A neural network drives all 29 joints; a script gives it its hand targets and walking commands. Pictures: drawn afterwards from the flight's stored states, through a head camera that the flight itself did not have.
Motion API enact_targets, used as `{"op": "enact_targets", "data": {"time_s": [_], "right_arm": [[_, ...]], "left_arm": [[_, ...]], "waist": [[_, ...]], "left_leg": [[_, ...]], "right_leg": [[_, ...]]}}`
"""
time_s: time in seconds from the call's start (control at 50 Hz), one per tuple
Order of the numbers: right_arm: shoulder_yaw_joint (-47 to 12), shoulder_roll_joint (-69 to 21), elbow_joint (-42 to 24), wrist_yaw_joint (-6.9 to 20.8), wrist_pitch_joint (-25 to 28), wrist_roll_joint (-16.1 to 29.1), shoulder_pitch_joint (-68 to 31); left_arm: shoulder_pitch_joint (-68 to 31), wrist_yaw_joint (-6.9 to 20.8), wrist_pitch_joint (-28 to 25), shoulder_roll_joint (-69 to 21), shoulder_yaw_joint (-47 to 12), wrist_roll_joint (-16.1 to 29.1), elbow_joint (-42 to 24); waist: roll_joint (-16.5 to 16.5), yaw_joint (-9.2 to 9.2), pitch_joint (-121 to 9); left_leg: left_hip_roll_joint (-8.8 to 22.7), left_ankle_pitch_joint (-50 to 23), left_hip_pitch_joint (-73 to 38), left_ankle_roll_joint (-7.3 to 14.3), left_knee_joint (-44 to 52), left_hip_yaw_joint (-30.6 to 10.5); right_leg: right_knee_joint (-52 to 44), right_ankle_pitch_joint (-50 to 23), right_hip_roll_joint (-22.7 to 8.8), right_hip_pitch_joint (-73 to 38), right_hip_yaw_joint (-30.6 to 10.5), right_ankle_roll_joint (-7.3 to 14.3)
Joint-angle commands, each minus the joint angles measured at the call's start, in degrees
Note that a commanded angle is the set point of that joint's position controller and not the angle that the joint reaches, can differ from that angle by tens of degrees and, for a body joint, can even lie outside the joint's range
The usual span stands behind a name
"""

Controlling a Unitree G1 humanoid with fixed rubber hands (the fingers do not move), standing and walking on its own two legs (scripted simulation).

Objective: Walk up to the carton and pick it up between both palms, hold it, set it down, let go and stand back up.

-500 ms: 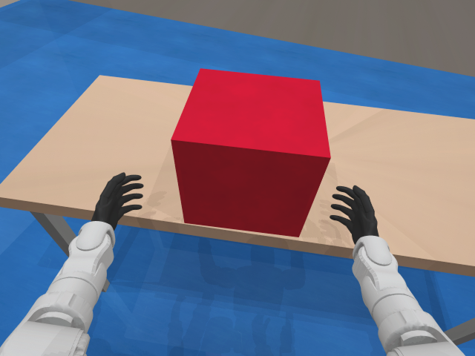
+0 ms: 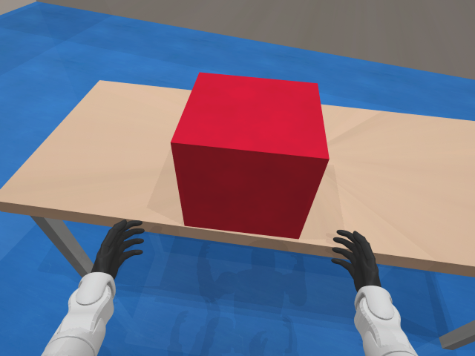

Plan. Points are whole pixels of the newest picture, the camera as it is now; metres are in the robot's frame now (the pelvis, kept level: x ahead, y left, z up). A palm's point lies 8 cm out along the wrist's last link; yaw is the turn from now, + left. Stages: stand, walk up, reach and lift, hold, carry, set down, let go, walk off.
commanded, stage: set down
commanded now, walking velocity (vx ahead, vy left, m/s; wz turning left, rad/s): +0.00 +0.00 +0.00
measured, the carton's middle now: (249, 156) +0.54 -0.02 +0.03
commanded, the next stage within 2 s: let go in 0.72 s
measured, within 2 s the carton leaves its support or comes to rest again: neither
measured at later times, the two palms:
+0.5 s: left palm (103, 312) +0.22 +0.23 -0.04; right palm (374, 319) +0.21 -0.23 -0.04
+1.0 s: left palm (100, 342) +0.18 +0.23 -0.07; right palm out of the picture +0.16 -0.23 -0.07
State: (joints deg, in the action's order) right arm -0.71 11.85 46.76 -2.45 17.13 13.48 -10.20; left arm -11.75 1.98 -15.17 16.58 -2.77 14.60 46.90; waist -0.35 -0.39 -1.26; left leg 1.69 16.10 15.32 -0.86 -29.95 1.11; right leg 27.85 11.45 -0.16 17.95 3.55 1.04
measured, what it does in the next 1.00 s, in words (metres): stands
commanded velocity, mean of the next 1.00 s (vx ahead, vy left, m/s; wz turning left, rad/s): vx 0.00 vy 0.00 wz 0.00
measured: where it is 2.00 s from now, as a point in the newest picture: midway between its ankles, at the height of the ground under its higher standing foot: outside the picture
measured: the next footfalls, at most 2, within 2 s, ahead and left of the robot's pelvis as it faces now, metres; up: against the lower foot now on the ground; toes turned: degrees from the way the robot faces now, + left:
none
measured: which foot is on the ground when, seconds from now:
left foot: down 0.00-1.00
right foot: down 0.00-1.00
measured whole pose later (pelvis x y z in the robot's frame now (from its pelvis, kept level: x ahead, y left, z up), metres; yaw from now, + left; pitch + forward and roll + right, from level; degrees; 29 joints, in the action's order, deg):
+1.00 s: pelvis +0.02 +0.00 +0.01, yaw -2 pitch -4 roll +0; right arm 2.1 10.9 40.9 1.3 10.9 -1.0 9.8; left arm 11.2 -0.3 6.4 12.9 0.2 1.1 29.7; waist -0.6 0.4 5.1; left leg 2.3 14.4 2.7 -1.0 -21.5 2.9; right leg 20.1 9.6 0.9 6.3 1.9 1.1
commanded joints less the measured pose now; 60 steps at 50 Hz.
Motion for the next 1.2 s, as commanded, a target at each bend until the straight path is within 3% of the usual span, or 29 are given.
{"op": "enact_targets", "data": {"time_s": [0.0,0.14,0.46,0.62,1.18], "right_arm": [[1.00,5.14,-6.28,-0.09,1.12,-0.92,-5.05],[2.29,4.89,-7.95,0.07,-0.71,-3.81,-1.45],[3.09,3.56,-12.27,1.02,-4.30,-8.90,10.66],[3.83,3.14,-12.30,2.14,-5.97,-11.99,14.15],[4.44,5.13,-10.16,3.98,-4.66,-14.55,17.33]], "left_arm": [[-5.58,0.30,0.44,6.54,2.67,-1.42,-7.23],[-1.42,0.22,5.00,5.36,2.70,-3.39,-10.41],[12.57,-0.20,14.57,2.59,4.99,-10.01,-19.62],[16.51,-1.18,17.76,1.97,4.97,-12.21,-20.77],[19.16,-2.73,21.39,0.46,3.49,-14.07,-22.48]], "waist": [[0.60,0.34,-11.07],[0.81,0.14,-6.00],[1.03,1.05,-0.11],[0.94,1.04,2.46],[0.69,0.83,2.41]], "left_leg": [[-2.51,-10.89,0.47,-1.69,5.29,-0.71],[-2.05,-10.22,-2.88,-1.86,7.83,-0.17],[-1.57,-15.91,-8.78,-1.45,11.28,2.36],[-1.09,-11.54,-7.43,-0.74,12.73,3.28],[-0.94,-13.27,-7.94,-0.89,10.59,3.44]], "right_leg": [[-3.46,-6.92,1.39,-14.62,-4.23,0.03],[-6.34,-4.52,1.43,-14.87,-3.91,0.44],[-10.35,-8.22,1.32,-18.52,-3.22,0.18],[-11.20,-4.51,1.01,-17.95,-3.02,0.24],[-9.57,-6.75,1.21,-16.42,-2.62,0.69]]}}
